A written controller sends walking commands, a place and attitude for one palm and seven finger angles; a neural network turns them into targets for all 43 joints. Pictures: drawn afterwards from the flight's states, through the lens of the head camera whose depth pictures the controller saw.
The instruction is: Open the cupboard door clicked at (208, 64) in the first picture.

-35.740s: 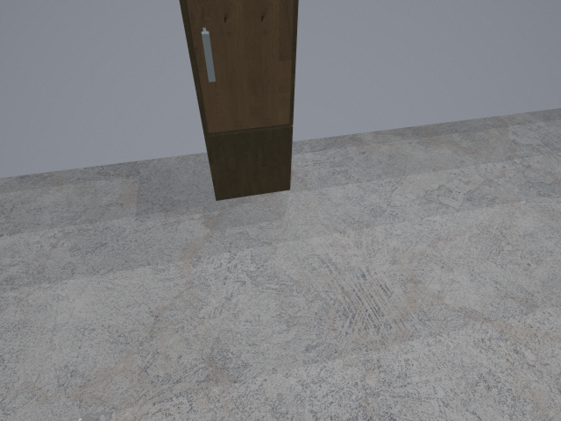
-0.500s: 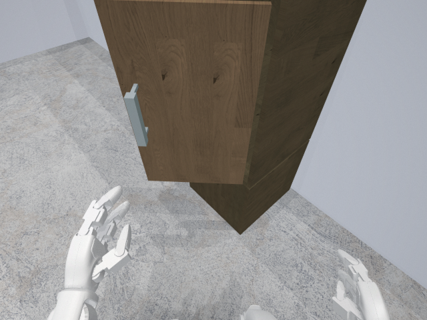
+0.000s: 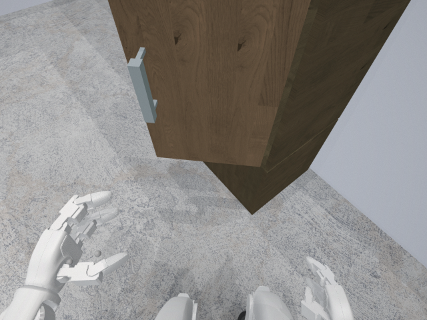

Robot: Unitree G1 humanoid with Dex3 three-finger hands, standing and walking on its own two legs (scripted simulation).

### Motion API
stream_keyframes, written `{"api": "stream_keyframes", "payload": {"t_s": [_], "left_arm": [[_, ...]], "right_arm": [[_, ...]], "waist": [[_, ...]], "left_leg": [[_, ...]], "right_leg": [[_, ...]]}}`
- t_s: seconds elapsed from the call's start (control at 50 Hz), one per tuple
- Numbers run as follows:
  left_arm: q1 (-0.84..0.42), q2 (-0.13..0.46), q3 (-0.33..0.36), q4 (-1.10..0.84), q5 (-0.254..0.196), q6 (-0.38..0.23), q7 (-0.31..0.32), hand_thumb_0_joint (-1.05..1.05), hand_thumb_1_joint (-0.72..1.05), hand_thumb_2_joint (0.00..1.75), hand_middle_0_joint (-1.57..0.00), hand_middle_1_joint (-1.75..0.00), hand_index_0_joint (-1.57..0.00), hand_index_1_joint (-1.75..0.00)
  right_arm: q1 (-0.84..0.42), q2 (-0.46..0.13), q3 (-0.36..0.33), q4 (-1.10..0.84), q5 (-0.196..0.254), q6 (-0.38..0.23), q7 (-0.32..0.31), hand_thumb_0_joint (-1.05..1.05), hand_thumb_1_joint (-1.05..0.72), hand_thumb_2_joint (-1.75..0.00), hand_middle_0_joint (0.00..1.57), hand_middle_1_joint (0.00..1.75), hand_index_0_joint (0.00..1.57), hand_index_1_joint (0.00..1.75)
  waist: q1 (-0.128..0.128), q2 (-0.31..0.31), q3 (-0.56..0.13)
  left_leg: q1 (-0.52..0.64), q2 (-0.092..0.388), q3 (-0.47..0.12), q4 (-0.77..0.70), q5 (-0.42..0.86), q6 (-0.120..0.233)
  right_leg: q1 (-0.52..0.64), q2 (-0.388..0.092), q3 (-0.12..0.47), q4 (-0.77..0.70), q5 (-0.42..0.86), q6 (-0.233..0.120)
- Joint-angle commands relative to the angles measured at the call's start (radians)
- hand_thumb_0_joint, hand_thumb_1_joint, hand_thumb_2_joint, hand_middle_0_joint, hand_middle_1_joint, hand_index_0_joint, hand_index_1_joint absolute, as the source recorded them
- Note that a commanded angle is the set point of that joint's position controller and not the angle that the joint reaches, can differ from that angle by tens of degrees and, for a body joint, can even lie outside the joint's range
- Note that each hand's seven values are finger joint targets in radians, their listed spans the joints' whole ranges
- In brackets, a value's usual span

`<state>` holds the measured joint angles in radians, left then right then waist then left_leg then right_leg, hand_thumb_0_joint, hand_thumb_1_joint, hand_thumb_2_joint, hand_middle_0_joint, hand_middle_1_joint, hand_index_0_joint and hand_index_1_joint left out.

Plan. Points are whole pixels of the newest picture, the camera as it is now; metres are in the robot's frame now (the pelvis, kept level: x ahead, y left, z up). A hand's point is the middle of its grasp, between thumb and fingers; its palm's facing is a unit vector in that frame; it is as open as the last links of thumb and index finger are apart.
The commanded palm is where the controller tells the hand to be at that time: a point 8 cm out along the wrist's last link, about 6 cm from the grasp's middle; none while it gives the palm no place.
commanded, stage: raise the hand with hooked fingers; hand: left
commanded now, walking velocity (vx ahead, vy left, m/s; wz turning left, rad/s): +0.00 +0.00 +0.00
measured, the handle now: (146, 87) +0.57 +0.19 +0.07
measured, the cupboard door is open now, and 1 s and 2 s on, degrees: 45 45 45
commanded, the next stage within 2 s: move the hooked fingers beside the handle in 1.30 s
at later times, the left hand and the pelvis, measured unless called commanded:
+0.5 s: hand (65, 222) +0.25 +0.25 +0.07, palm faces -0.02 -1.00 -0.07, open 13.6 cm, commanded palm +0.23 +0.31 +0.08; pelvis +0.01 +0.01 +0.02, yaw +0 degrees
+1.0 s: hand (55, 193) +0.29 +0.27 +0.09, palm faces -0.05 -1.00 -0.05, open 14.0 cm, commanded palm +0.27 +0.32 +0.09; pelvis +0.00 +0.01 +0.03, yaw -1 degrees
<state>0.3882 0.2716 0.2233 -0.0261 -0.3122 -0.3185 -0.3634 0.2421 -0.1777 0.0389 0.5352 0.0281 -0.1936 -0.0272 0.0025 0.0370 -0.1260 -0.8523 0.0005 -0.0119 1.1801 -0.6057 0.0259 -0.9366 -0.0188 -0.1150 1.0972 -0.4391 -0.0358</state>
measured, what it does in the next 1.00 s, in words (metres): stands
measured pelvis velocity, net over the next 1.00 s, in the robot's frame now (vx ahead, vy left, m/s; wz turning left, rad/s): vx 0.00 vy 0.01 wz -0.02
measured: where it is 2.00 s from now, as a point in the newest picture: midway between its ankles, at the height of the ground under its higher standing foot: outside the picture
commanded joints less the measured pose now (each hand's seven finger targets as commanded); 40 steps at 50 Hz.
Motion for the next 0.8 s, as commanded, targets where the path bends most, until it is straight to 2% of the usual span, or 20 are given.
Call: {"api": "stream_keyframes", "payload": {"t_s": [0.0, 0.02, 0.04, 0.06, 0.08, 0.12, 0.16, 0.2, 0.24, 0.28, 0.3, 0.34, 0.42, 0.46, 0.52, 0.58, 0.62, 0.64, 0.7, 0.78], "left_arm": [[0.029, 0.124, 0.127, -0.174, -0.034, -0.107, 0.024, 0.0, -0.06, 0.49, -0.27, -0.92, -0.27, -0.92], [0.014, 0.119, 0.12, -0.158, -0.034, -0.118, 0.024, 0.0, -0.08, 0.48, -0.27, -0.93, -0.27, -0.93], [-0.009, 0.138, 0.13, -0.14, -0.039, -0.123, 0.013, 0.0, -0.1, 0.47, -0.27, -0.94, -0.27, -0.94], [-0.029, 0.141, 0.122, -0.142, -0.034, -0.134, 0.002, 0.0, -0.13, 0.46, -0.27, -0.96, -0.27, -0.96], [-0.017, 0.15, 0.133, -0.115, -0.032, -0.134, -0.005, 0.0, -0.15, 0.45, -0.27, -0.98, -0.27, -0.98], [-0.048, 0.165, 0.132, -0.14, -0.037, -0.138, -0.016, 0.0, -0.2, 0.43, -0.28, -1.0, -0.28, -1.0], [-0.078, 0.192, 0.153, -0.12, -0.044, -0.129, -0.027, 0.0, -0.24, 0.41, -0.28, -1.03, -0.28, -1.03], [-0.092, 0.205, 0.163, -0.141, -0.046, -0.131, -0.026, 0.0, -0.29, 0.39, -0.29, -1.07, -0.29, -1.07], [-0.13, 0.229, 0.179, -0.138, -0.051, -0.127, -0.022, 0.0, -0.34, 0.37, -0.29, -1.1, -0.29, -1.1], [-0.127, 0.229, 0.19, -0.108, -0.054, -0.121, -0.023, 0.0, -0.38, 0.35, -0.29, -1.12, -0.29, -1.12], [-0.141, 0.222, 0.187, -0.084, -0.057, -0.116, -0.025, 0.0, -0.41, 0.34, -0.29, -1.14, -0.29, -1.14], [-0.196, 0.236, 0.187, -0.035, -0.058, -0.1, -0.039, 0.0, -0.45, 0.32, -0.3, -1.17, -0.3, -1.17], [-0.273, 0.279, 0.213, 0.0, -0.06, -0.079, -0.071, 0.0, -0.5, 0.3, -0.3, -1.2, -0.3, -1.2], [-0.333, 0.298, 0.218, 0.017, -0.066, -0.069, -0.097, 0.0, -0.5, 0.3, -0.3, -1.2, -0.3, -1.2], [-0.381, 0.325, 0.243, 0.055, -0.072, -0.063, -0.108, 0.0, -0.5, 0.3, -0.3, -1.2, -0.3, -1.2], [-0.435, 0.351, 0.26, 0.101, -0.073, -0.056, -0.131, 0.0, -0.5, 0.3, -0.3, -1.2, -0.3, -1.2], [-0.455, 0.358, 0.266, 0.132, -0.074, -0.05, -0.139, 0.0, -0.5, 0.3, -0.3, -1.2, -0.3, -1.2], [-0.48, 0.377, 0.278, 0.148, -0.081, -0.047, -0.148, 0.0, -0.5, 0.3, -0.3, -1.2, -0.3, -1.2], [-0.53, 0.391, 0.291, 0.223, -0.081, -0.034, -0.168, 0.0, -0.5, 0.3, -0.3, -1.2, -0.3, -1.2], [-0.605, 0.435, 0.315, 0.249, -0.082, -0.036, -0.19, 0.0, -0.5, 0.3, -0.3, -1.2, -0.3, -1.2]], "right_arm": [[-0.054, -0.178, -0.094, -0.168, 0.005, -0.086, -0.02, 0.0, -0.9, -0.9, 0.2, 0.3, 0.2, 0.3], [-0.049, -0.182, -0.096, -0.165, 0.006, -0.089, -0.02, 0.0, -0.9, -0.9, 0.2, 0.3, 0.2, 0.3], [-0.051, -0.192, -0.093, -0.169, 0.003, -0.089, -0.02, 0.0, -0.9, -0.9, 0.2, 0.3, 0.2, 0.3], [-0.035, -0.199, -0.094, -0.167, 0.005, -0.089, -0.019, 0.0, -0.9, -0.9, 0.2, 0.3, 0.2, 0.3], [-0.028, -0.203, -0.098, -0.166, 0.009, -0.09, -0.02, 0.0, -0.9, -0.9, 0.2, 0.3, 0.2, 0.3], [-0.02, -0.214, -0.097, -0.171, 0.012, -0.096, -0.021, 0.0, -0.9, -0.9, 0.2, 0.3, 0.2, 0.3], [-0.006, -0.222, -0.095, -0.171, 0.01, -0.088, -0.023, 0.0, -0.9, -0.9, 0.2, 0.3, 0.2, 0.3], [-0.003, -0.225, -0.095, -0.176, 0.012, -0.088, -0.023, 0.0, -0.9, -0.9, 0.2, 0.3, 0.2, 0.3], [0.006, -0.23, -0.092, -0.175, 0.009, -0.084, -0.023, 0.0, -0.9, -0.9, 0.2, 0.3, 0.2, 0.3], [0.016, -0.229, -0.093, -0.173, 0.01, -0.077, -0.021, 0.0, -0.9, -0.9, 0.2, 0.3, 0.2, 0.3], [0.016, -0.23, -0.091, -0.173, 0.01, -0.073, -0.022, 0.0, -0.9, -0.9, 0.2, 0.3, 0.2, 0.3], [0.015, -0.239, -0.083, -0.177, 0.01, -0.065, -0.023, 0.0, -0.9, -0.9, 0.2, 0.3, 0.2, 0.3], [0.019, -0.245, -0.077, -0.183, 0.013, -0.06, -0.028, 0.0, -0.9, -0.9, 0.2, 0.3, 0.2, 0.3], [0.021, -0.248, -0.071, -0.178, 0.013, -0.056, -0.03, 0.0, -0.9, -0.9, 0.2, 0.3, 0.2, 0.3], [0.02, -0.249, -0.067, -0.173, 0.012, -0.059, -0.032, 0.0, -0.9, -0.9, 0.2, 0.3, 0.2, 0.3], [0.025, -0.252, -0.065, -0.166, 0.011, -0.056, -0.033, 0.0, -0.9, -0.9, 0.2, 0.3, 0.2, 0.3], [0.031, -0.254, -0.065, -0.162, 0.012, -0.056, -0.035, 0.0, -0.9, -0.9, 0.2, 0.3, 0.2, 0.3], [0.03, -0.258, -0.063, -0.163, 0.009, -0.056, -0.035, 0.0, -0.9, -0.9, 0.2, 0.3, 0.2, 0.3], [0.03, -0.26, -0.06, -0.159, 0.014, -0.048, -0.039, 0.0, -0.9, -0.9, 0.2, 0.3, 0.2, 0.3], [0.046, -0.264, -0.061, -0.156, 0.013, -0.044, -0.046, 0.0, -0.9, -0.9, 0.2, 0.3, 0.2, 0.3]], "waist": [[0.006, -0.04, -0.263], [-0.004, -0.052, -0.242], [0.002, -0.043, -0.228], [-0.007, -0.034, -0.243], [-0.005, -0.025, -0.238], [-0.006, 0.02, -0.241], [-0.006, 0.007, -0.24], [0.0, 0.055, -0.247], [0.0, 0.068, -0.242], [-0.002, 0.053, -0.251], [-0.011, 0.029, -0.229], [-0.016, 0.045, -0.185], [-0.017, 0.042, -0.218], [-0.017, 0.071, -0.231], [-0.015, 0.052, -0.223], [-0.012, 0.076, -0.229], [-0.015, 0.043, -0.232], [-0.01, 0.054, -0.231], [-0.015, 0.029, -0.204], [-0.014, 0.037, -0.243]], "left_leg": [[0.016, -0.016, -0.034, -0.21, 0.407, -0.016], [0.011, -0.015, -0.032, -0.21, 0.387, -0.015], [0.006, -0.016, -0.035, -0.207, 0.394, -0.015], [0.023, -0.016, -0.031, -0.215, 0.388, -0.016], [0.027, -0.016, -0.029, -0.222, 0.38, -0.016], [0.053, -0.017, -0.028, -0.236, 0.382, -0.017], [0.07, -0.015, -0.034, -0.247, 0.408, -0.019], [0.101, -0.014, -0.035, -0.26, 0.437, -0.025], [0.131, -0.01, -0.045, -0.264, 0.485, -0.035], [0.14, -0.009, -0.038, -0.268, 0.493, -0.035], [0.126, -0.011, -0.035, -0.273, 0.461, -0.032], [0.114, -0.009, -0.041, -0.282, 0.429, -0.033], [0.128, -0.011, -0.036, -0.295, 0.407, -0.025], [0.156, -0.008, -0.037, -0.298, 0.446, -0.031], [0.156, -0.007, -0.043, -0.308, 0.442, -0.031], [0.175, -0.005, -0.042, -0.315, 0.468, -0.036], [0.176, -0.004, -0.045, -0.322, 0.465, -0.034], [0.172, -0.006, -0.044, -0.32, 0.474, -0.036], [0.14, -0.008, -0.034, -0.336, 0.387, -0.025], [0.165, -0.007, -0.033, -0.343, 0.414, -0.023]], "right_leg": [[0.347, 0.016, 0.064, -0.14, 0.203, 0.013], [0.334, 0.014, 0.066, -0.148, 0.18, 0.015], [0.325, 0.02, 0.064, -0.138, 0.175, 0.006], [0.322, 0.018, 0.064, -0.143, 0.169, 0.009], [0.318, 0.016, 0.064, -0.151, 0.154, 0.011], [0.315, 0.014, 0.061, -0.16, 0.151, 0.01], [0.327, 0.022, 0.054, -0.158, 0.171, 0.006], [0.332, 0.019, 0.048, -0.161, 0.19, 0.006], [0.327, 0.029, 0.037, -0.153, 0.216, -0.001], [0.34, 0.026, 0.039, -0.165, 0.233, 0.006], [0.34, 0.026, 0.039, -0.176, 0.22, 0.01], [0.325, 0.034, 0.037, -0.179, 0.192, 0.001], [0.357, 0.027, 0.048, -0.206, 0.188, 0.007], [0.365, 0.033, 0.05, -0.203, 0.219, 0.001], [0.374, 0.032, 0.047, -0.213, 0.218, 0.003], [0.375, 0.033, 0.046, -0.213, 0.232, -0.002], [0.379, 0.033, 0.047, -0.223, 0.23, 0.002], [0.389, 0.036, 0.049, -0.219, 0.238, -0.005], [0.389, 0.03, 0.061, -0.246, 0.173, 0.001], [0.413, 0.031, 0.068, -0.251, 0.198, 0.0]]}}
